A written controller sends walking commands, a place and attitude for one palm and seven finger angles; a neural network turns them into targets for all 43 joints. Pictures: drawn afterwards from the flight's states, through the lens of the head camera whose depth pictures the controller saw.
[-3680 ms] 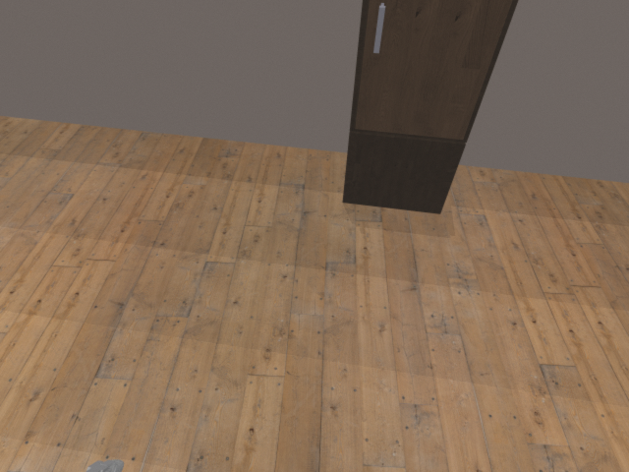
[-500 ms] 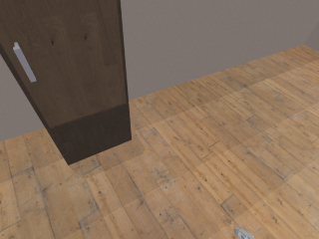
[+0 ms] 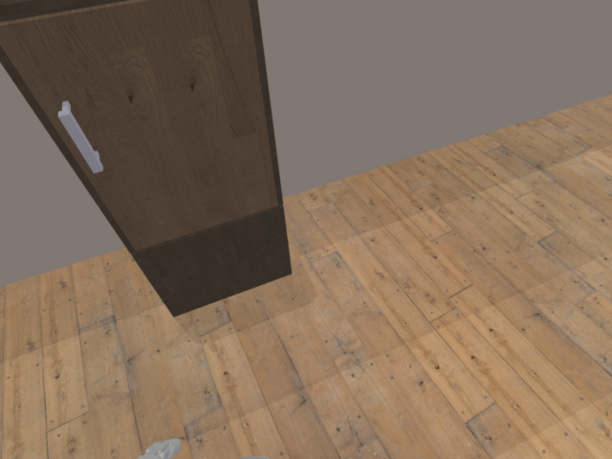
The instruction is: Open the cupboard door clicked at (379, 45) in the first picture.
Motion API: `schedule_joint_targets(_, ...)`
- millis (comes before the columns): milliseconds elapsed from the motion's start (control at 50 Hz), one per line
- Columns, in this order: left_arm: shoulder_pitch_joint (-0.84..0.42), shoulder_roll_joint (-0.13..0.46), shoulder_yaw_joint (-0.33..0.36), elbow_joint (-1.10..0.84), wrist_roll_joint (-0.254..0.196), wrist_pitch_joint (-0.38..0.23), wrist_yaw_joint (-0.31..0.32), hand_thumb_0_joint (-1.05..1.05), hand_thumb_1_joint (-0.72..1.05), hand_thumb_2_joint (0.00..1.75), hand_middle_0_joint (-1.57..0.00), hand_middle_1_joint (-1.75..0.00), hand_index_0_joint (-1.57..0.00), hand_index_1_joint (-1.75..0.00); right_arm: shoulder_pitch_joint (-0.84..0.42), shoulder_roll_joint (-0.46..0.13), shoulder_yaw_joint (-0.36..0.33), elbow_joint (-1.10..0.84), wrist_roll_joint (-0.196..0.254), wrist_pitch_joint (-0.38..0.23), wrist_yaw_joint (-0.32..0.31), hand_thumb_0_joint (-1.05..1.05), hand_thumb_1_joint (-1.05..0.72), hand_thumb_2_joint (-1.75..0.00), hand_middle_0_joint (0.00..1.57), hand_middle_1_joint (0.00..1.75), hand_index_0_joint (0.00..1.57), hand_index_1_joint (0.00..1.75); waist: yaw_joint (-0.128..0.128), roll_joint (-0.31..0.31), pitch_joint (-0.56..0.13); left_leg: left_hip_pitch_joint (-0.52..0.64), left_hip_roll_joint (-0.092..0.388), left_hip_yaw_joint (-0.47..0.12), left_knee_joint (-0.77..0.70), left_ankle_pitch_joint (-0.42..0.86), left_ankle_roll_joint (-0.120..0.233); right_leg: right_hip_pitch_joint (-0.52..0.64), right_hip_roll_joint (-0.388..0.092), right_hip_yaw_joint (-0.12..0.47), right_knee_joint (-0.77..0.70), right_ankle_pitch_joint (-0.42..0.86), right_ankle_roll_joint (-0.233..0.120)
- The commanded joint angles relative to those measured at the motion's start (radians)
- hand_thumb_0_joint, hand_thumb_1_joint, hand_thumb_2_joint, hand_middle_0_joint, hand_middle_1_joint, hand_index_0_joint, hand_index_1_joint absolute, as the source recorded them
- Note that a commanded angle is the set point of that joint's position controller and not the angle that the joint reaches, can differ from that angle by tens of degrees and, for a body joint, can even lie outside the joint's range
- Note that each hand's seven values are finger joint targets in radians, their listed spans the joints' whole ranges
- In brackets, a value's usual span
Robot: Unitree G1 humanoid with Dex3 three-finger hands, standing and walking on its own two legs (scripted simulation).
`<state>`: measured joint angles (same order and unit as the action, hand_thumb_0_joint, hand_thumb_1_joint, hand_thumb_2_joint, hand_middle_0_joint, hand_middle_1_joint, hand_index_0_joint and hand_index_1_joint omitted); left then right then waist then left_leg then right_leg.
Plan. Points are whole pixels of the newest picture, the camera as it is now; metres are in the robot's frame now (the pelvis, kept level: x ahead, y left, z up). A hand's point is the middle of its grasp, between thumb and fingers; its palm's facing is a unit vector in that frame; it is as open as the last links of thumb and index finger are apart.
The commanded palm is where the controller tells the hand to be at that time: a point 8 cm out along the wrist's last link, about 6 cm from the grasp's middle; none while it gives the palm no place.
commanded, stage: turn to face it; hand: left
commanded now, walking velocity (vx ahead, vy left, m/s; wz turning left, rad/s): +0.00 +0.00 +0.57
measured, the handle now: (82, 137) +0.68 +0.46 +0.05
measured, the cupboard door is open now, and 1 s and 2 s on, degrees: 0 0 0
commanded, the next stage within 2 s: take the last steps up to it in 0.48 s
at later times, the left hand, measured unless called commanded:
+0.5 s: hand out of the picture -0.05 +0.25 -0.17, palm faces +0.31 -0.92 -0.26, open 7.4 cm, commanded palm none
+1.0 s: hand out of the picture -0.06 +0.14 -0.15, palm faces +0.40 -0.90 -0.15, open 7.4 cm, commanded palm none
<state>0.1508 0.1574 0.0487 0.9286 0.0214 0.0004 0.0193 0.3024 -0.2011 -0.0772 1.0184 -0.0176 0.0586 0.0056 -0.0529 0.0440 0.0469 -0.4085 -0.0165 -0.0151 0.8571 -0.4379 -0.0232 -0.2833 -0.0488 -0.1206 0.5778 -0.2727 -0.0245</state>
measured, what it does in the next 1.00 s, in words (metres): steps on the spot, turning left: left foot, then right foot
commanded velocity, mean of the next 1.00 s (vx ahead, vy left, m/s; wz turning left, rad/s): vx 0.13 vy -0.01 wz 0.21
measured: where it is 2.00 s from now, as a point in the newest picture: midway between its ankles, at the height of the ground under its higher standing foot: (279, 448)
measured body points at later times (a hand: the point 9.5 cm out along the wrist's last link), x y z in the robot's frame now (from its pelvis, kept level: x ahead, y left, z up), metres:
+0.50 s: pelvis -0.01 +0.03 +0.00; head +0.01 +0.06 +0.45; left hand -0.07 +0.30 -0.15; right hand +0.18 -0.18 -0.12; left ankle -0.04 +0.14 -0.73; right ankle +0.00 -0.11 -0.67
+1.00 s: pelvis +0.04 +0.02 +0.02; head +0.05 +0.01 +0.47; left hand -0.08 +0.19 -0.14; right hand +0.13 -0.20 -0.14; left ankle +0.02 +0.17 -0.67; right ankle +0.02 -0.09 -0.73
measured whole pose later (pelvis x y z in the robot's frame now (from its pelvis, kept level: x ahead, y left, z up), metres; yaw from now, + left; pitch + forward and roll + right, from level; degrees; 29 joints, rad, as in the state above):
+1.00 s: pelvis +0.04 +0.02 +0.02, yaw +20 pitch +0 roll +1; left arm 0.43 0.10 0.02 1.10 0.03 -0.05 0.01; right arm 0.28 -0.20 -0.07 1.07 -0.03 0.03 0.03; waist 0.01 0.02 0.01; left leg -0.48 0.09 0.06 0.92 -0.26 -0.02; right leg -0.07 -0.04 -0.13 0.34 -0.27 -0.01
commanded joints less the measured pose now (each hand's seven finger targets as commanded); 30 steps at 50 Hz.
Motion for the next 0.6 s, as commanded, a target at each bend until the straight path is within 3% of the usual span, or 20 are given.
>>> schedule_joint_targets(0, -0.006, 0.159, 0.034, -0.079, -0.003, -0.009, 0.026, 0.0, 0.9, 0.9, -0.2, -0.3, -0.2, -0.3, -0.028, -0.079, -0.03, -0.09, -0.008, -0.007, 0.011, 0.0, -0.9, -0.9, 0.2, 0.3, 0.2, 0.3, 0.021, -0.177, 0.004, -0.168, 0.083, 0.011, 0.369, 0.032, -0.029, 0.032, -0.308, 0.173, -0.294, 0.173, -0.082)
schedule_joint_targets(60, 0.041, 0.171, 0.032, -0.07, 0.001, -0.014, 0.024, 0.0, 0.9, 0.9, -0.2, -0.3, -0.2, -0.3, -0.057, -0.071, -0.021, -0.098, -0.007, -0.002, 0.014, 0.0, -0.9, -0.9, 0.2, 0.3, 0.2, 0.3, 0.045, -0.202, -0.019, -0.161, 0.086, 0.045, 0.305, 0.04, -0.05, 0.105, -0.298, 0.085, -0.263, 0.289, -0.086)
schedule_joint_targets(120, 0.095, 0.205, 0.037, -0.053, 0.006, -0.009, 0.021, 0.0, 0.9, 0.9, -0.2, -0.3, -0.2, -0.3, -0.128, -0.064, -0.012, -0.124, -0.004, -0.003, 0.017, 0.0, -0.9, -0.9, 0.2, 0.3, 0.2, 0.3, 0.075, -0.201, -0.034, -0.127, 0.078, 0.078, 0.168, 0.009, -0.053, 0.158, -0.311, 0.06, -0.237, 0.369, -0.097)
schedule_joint_targets(200, 0.116, 0.242, 0.047, -0.037, 0.013, -0.003, 0.017, 0.0, 0.9, 0.9, -0.2, -0.3, -0.2, -0.3, -0.182, -0.068, -0.001, -0.153, 0.003, -0.011, 0.018, 0.0, -0.9, -0.9, 0.2, 0.3, 0.2, 0.3, 0.094, -0.242, -0.063, -0.046, 0.073, 0.114, -0.015, -0.02, -0.04, 0.182, -0.333, 0.046, -0.196, 0.421, -0.106)
schedule_joint_targets(240, 0.119, 0.264, 0.052, -0.031, 0.014, 0.0, 0.014, 0.0, 0.9, 0.9, -0.2, -0.3, -0.2, -0.3, -0.18, -0.074, 0.004, -0.16, 0.006, -0.018, 0.016, 0.0, -0.9, -0.9, 0.2, 0.3, 0.2, 0.3, 0.092, -0.257, -0.081, 0.015, 0.061, 0.138, -0.11, -0.002, -0.03, 0.181, -0.333, 0.031, -0.159, 0.457, -0.095)
schedule_joint_targets(280, 0.104, 0.268, 0.055, -0.028, 0.008, 0.005, 0.011, 0.0, 0.9, 0.9, -0.2, -0.3, -0.2, -0.3, -0.136, -0.091, 0.004, -0.151, 0.004, -0.026, 0.013, 0.0, -0.9, -0.9, 0.2, 0.3, 0.2, 0.3, 0.062, -0.235, -0.102, 0.134, 0.052, 0.163, -0.276, 0.119, -0.02, 0.145, -0.31, -0.013, -0.091, 0.426, -0.049)
schedule_joint_targets(300, 0.096, 0.253, 0.054, -0.024, 0.001, 0.009, 0.008, 0.0, 0.9, 0.9, -0.2, -0.3, -0.2, -0.3, -0.104, -0.119, -0.002, -0.141, 0.003, -0.033, 0.014, 0.0, -0.9, -0.9, 0.2, 0.3, 0.2, 0.3, 0.036, -0.162, -0.113, 0.255, 0.073, 0.145, -0.418, 0.24, -0.007, 0.073, -0.288, -0.045, -0.004, 0.363, -0.005)
schedule_joint_targets(320, 0.116, 0.21, 0.049, -0.047, -0.007, 0.017, 0.003, 0.0, 0.9, 0.9, -0.2, -0.3, -0.2, -0.3, -0.07, -0.216, -0.022, -0.143, -0.005, -0.044, 0.01, 0.0, -0.9, -0.9, 0.2, 0.3, 0.2, 0.3, 0.016, 0.074, -0.148, 0.405, 0.247, -0.078, -0.488, 0.439, 0.063, -0.112, -0.191, -0.088, 0.174, 0.109, 0.063)
schedule_joint_targets(340, 0.068, 0.152, 0.024, -0.089, -0.006, 0.02, -0.002, 0.0, 0.9, 0.9, -0.2, -0.3, -0.2, -0.3, -0.026, -0.303, -0.037, -0.141, -0.006, -0.041, 0.004, 0.0, -0.9, -0.9, 0.2, 0.3, 0.2, 0.3, -0.015, 0.285, -0.119, 0.416, 0.455, -0.296, -0.532, 0.762, 0.198, -0.286, -0.091, -0.07, 0.37, -0.374, 0.114)
schedule_joint_targets(360, 0.024, 0.165, 0.023, -0.095, 0.002, 0.031, 0.004, 0.0, 0.9, 0.9, -0.2, -0.3, -0.2, -0.3, -0.005, -0.293, -0.036, -0.118, -0.008, -0.041, -0.008, 0.0, -0.9, -0.9, 0.2, 0.3, 0.2, 0.3, -0.029, 0.191, -0.114, 0.362, 0.461, -0.275, -0.523, 0.742, 0.247, -0.28, -0.086, 0.033, 0.485, -0.375, 0.1)
schedule_joint_targets(380, 0.016, 0.153, 0.028, -0.077, -0.001, 0.033, 0.005, 0.0, 0.9, 0.9, -0.2, -0.3, -0.2, -0.3, -0.04, -0.276, -0.031, -0.115, -0.009, -0.044, -0.018, 0.0, -0.9, -0.9, 0.2, 0.3, 0.2, 0.3, -0.011, 0.233, -0.112, 0.355, 0.406, -0.245, -0.508, 0.734, 0.234, -0.309, -0.081, 0.075, 0.536, -0.326, 0.098)
schedule_joint_targets(420, 0.05, 0.169, 0.032, -0.039, -0.004, 0.033, -0.003, 0.0, 0.9, 0.9, -0.2, -0.3, -0.2, -0.3, -0.152, -0.216, -0.011, -0.146, -0.006, -0.046, -0.022, 0.0, -0.9, -0.9, 0.2, 0.3, 0.2, 0.3, 0.035, 0.141, -0.066, 0.273, 0.326, -0.138, -0.509, 0.654, 0.194, -0.265, -0.081, 0.092, 0.55, -0.207, 0.101)
schedule_joint_targets(440, 0.087, 0.164, 0.03, -0.023, -0.004, 0.034, -0.007, 0.0, 0.9, 0.9, -0.2, -0.3, -0.2, -0.3, -0.179, -0.207, -0.006, -0.151, -0.005, -0.049, -0.022, 0.0, -0.9, -0.9, 0.2, 0.3, 0.2, 0.3, 0.053, 0.126, -0.071, 0.277, 0.294, -0.097, -0.508, 0.65, 0.179, -0.244, -0.071, 0.079, 0.531, -0.176, 0.105)
schedule_joint_targets(500, 0.093, 0.158, 0.025, -0.013, -0.006, 0.037, -0.008, 0.0, 0.9, 0.9, -0.2, -0.3, -0.2, -0.3, -0.161, -0.199, -0.004, -0.139, -0.002, -0.049, -0.021, 0.0, -0.9, -0.9, 0.2, 0.3, 0.2, 0.3, 0.045, 0.115, -0.059, 0.272, 0.266, -0.089, -0.528, 0.609, 0.179, -0.194, -0.049, 0.069, 0.428, -0.161, 0.106)
schedule_joint_targets(580, 0.098, 0.128, 0.015, -0.011, -0.008, 0.034, -0.003, 0.0, 0.9, 0.9, -0.2, -0.3, -0.2, -0.3, -0.14, -0.19, -0.007, -0.119, -0.007, -0.044, -0.018, 0.0, -0.9, -0.9, 0.2, 0.3, 0.2, 0.3, 0.034, 0.117, -0.078, 0.283, 0.274, -0.128, -0.538, 0.481, 0.19, -0.122, -0.026, 0.061, 0.266, -0.174, 0.099)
